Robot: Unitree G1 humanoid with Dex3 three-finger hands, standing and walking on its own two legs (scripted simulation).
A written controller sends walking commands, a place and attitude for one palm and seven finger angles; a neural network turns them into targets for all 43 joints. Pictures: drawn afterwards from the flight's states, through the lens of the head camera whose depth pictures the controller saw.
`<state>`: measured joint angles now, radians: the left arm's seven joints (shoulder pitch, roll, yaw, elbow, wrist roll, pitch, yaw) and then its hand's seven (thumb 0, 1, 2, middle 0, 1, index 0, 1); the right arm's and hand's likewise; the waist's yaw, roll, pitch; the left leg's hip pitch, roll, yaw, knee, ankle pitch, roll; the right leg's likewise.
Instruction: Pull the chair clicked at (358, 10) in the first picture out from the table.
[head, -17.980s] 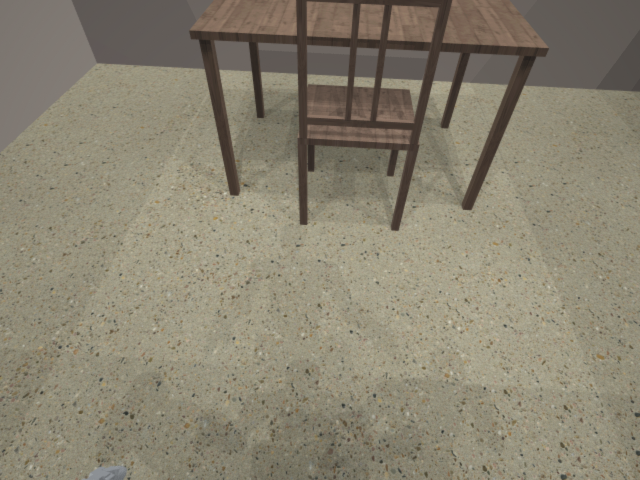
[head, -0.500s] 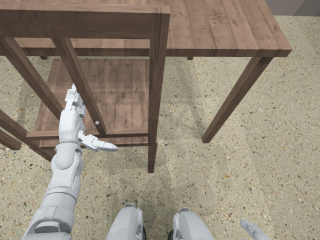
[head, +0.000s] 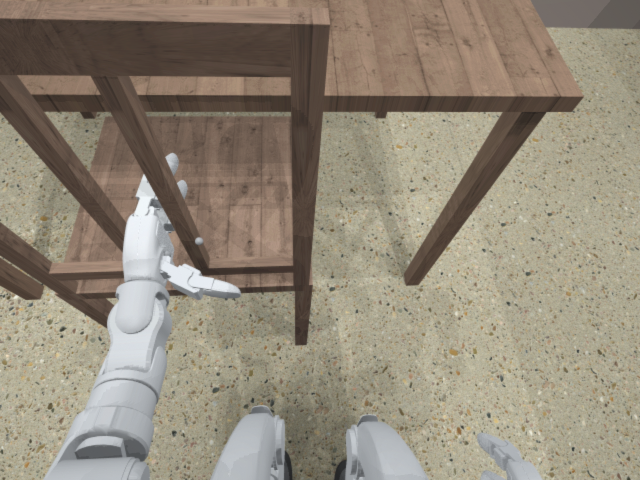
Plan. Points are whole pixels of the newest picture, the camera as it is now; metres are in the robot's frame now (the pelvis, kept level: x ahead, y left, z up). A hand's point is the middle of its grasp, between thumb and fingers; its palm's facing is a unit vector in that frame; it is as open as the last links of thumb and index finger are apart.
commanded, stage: hook a spindle and tug to test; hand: left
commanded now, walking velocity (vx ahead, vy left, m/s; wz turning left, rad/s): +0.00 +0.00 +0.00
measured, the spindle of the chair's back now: (94, 200) +0.43 +0.27 +0.06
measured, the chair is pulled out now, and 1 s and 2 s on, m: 0.00 0.01 0.11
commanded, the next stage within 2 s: step backward, pulling the chair out in 1.28 s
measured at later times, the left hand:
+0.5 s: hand (195, 239) +0.40 +0.16 +0.02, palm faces +0.09 -1.00 -0.02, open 8.5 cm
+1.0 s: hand (196, 243) +0.40 +0.16 +0.02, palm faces +0.08 -1.00 -0.02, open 5.3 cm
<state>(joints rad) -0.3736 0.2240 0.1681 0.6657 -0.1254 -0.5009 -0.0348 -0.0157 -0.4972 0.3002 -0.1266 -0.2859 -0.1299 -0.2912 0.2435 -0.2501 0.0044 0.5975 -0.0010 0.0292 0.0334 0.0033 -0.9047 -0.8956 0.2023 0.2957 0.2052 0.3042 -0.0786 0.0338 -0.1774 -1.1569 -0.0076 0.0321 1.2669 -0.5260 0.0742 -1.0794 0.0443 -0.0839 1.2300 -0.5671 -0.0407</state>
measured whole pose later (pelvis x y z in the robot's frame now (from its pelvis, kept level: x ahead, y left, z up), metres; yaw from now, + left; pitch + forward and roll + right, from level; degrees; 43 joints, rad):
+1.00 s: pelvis +0.01 +0.00 +0.01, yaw +0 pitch +24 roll -3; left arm -0.27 0.21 0.14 0.55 -0.15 -0.47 0.00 0.01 0.75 0.80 -0.41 -1.39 -0.40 -1.44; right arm 0.25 -0.25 0.00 0.57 0.00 0.06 0.05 0.00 -0.90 -0.90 0.20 0.30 0.20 0.30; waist -0.07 0.03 -0.19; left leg -1.12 -0.01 0.04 1.25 -0.54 0.08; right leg -1.05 0.05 -0.07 1.21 -0.58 -0.03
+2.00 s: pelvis +0.00 +0.00 +0.11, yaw +0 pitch +5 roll -2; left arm -0.20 0.16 -0.01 0.76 -0.09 -0.20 0.06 0.06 0.73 0.80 -0.31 -1.19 -0.50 -1.45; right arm 0.23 -0.24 0.00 0.60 0.04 0.17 -0.10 0.00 -0.90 -0.90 0.20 0.30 0.20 0.30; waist -0.06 0.03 0.05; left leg -0.43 -0.03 0.05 0.56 -0.22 0.07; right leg -0.37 0.04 -0.03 0.52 -0.24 -0.02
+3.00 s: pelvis -0.10 -0.02 +0.11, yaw +4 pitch +3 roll +0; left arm -0.26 0.12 -0.03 0.83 -0.04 -0.17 0.09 0.05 0.69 0.84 -0.36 -1.24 -0.50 -1.45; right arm 0.20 -0.33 -0.03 0.74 0.03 0.06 -0.14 0.01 -0.90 -0.90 0.20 0.30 0.20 0.30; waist -0.06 0.04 0.08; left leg -0.34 0.01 -0.05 0.57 -0.26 -0.02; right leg -0.33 -0.08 -0.06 0.58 -0.29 0.05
